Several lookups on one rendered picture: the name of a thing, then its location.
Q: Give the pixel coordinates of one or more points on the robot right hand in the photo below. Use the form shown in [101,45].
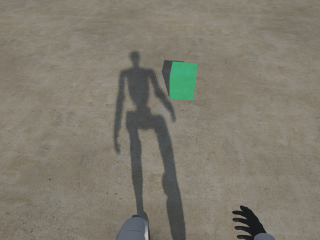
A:
[255,227]

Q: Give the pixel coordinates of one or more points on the carton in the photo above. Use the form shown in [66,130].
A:
[182,80]

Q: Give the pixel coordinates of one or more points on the robot left thigh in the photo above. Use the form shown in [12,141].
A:
[135,228]

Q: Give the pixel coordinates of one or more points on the left robot shin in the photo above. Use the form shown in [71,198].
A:
[136,215]

